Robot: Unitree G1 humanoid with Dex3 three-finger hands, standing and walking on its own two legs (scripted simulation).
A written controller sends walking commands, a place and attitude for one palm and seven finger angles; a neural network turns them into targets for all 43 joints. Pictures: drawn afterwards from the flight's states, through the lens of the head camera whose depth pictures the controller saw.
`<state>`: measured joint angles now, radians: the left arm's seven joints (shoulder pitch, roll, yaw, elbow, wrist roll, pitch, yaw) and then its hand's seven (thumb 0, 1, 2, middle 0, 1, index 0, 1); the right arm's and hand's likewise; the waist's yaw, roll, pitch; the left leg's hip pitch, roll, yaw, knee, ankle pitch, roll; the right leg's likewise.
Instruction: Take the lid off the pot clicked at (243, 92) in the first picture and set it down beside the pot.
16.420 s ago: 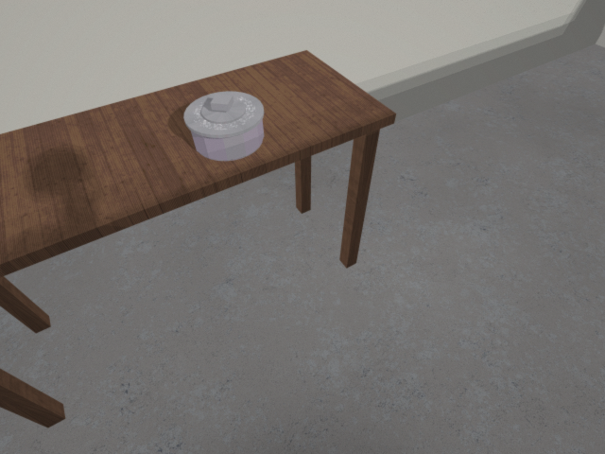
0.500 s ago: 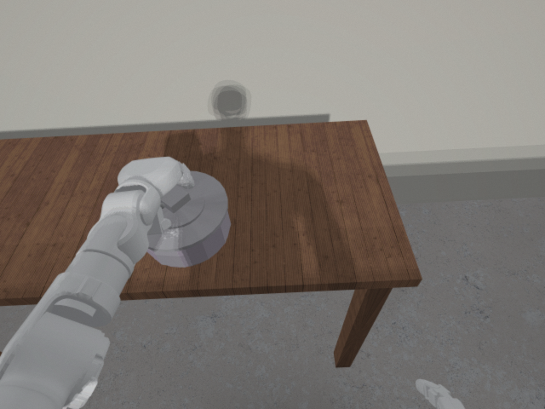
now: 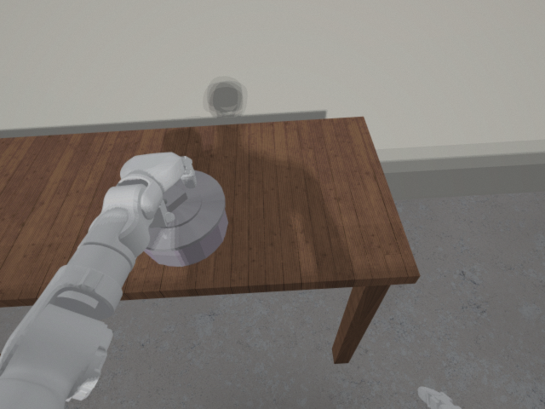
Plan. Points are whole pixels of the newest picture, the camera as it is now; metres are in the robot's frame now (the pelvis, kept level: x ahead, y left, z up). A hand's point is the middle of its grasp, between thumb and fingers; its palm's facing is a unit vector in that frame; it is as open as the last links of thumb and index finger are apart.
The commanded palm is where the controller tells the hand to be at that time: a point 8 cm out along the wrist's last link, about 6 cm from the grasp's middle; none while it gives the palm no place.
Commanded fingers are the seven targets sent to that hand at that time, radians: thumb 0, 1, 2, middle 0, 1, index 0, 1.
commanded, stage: close the fingers and squeeze the knob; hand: left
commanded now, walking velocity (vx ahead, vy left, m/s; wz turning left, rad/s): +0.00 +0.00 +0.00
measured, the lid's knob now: (170, 197) +0.45 +0.19 +0.04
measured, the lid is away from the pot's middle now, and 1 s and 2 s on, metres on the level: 0.00 0.00 0.00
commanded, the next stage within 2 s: lift the lid straight up in 1.18 s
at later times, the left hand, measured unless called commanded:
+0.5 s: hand (161, 202) +0.42 +0.19 +0.06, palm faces -0.34 -0.07 -0.94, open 7.9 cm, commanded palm +0.41 +0.19 +0.12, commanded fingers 0.00 0.40 0.77 -0.77 -1.02 -0.77 -1.02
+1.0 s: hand (159, 203) +0.42 +0.19 +0.06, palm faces -0.32 -0.08 -0.94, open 7.8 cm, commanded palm +0.41 +0.19 +0.12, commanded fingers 0.00 0.54 0.92 -0.87 -1.06 -0.78 -1.00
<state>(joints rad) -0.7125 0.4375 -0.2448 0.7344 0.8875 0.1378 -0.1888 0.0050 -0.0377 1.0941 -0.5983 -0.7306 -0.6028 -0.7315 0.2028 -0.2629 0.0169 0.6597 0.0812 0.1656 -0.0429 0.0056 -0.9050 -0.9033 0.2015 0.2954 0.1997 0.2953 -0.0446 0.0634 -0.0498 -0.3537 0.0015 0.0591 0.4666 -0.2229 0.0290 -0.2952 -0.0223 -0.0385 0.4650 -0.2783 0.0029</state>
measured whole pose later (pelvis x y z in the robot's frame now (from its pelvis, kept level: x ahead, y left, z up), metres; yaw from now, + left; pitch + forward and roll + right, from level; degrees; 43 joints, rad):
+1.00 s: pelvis +0.00 +0.00 +0.00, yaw +0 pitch +7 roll +0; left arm -0.69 0.44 -0.24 0.73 0.88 0.15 -0.18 0.03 0.24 0.79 -0.73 -0.99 -0.63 -0.92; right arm 0.20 -0.26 0.02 0.66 0.08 0.17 -0.04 0.01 -0.91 -0.90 0.20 0.30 0.20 0.30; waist -0.05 0.06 -0.05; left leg -0.36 0.00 0.06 0.47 -0.23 0.03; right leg -0.29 -0.02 -0.03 0.46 -0.27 0.01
